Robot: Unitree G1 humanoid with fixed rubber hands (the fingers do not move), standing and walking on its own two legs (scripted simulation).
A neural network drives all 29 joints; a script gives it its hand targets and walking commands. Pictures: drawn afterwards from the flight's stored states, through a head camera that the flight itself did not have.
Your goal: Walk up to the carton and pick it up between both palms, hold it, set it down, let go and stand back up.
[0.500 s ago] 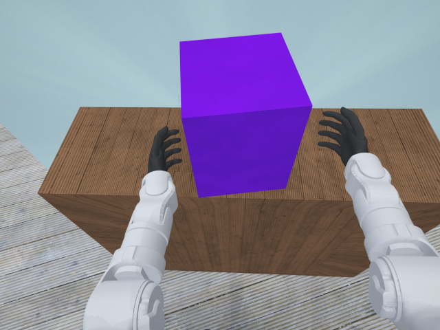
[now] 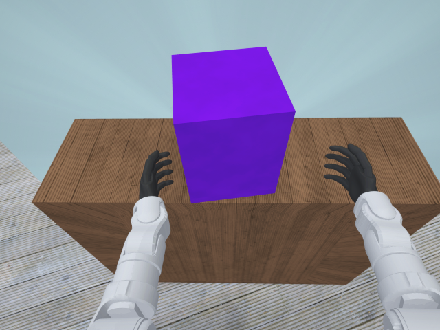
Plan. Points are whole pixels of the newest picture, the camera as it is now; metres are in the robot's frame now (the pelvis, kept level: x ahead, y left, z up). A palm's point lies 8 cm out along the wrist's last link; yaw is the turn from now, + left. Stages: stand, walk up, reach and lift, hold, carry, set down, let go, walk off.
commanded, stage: set down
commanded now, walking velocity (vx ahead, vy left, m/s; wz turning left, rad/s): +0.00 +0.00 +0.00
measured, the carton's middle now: (226, 128) +0.53 +0.06 +0.05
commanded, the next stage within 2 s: none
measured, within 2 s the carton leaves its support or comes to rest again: neither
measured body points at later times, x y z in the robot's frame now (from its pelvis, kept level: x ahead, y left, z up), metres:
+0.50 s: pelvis +0.00 +0.00 +0.00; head +0.02 +0.01 +0.45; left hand +0.33 +0.19 +0.03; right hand +0.35 -0.22 +0.04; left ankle +0.05 +0.14 -0.73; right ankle +0.05 -0.09 -0.73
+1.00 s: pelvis +0.01 +0.00 +0.00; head +0.01 +0.01 +0.45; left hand +0.28 +0.19 +0.02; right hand +0.29 -0.23 +0.03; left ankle +0.05 +0.14 -0.73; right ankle +0.05 -0.09 -0.73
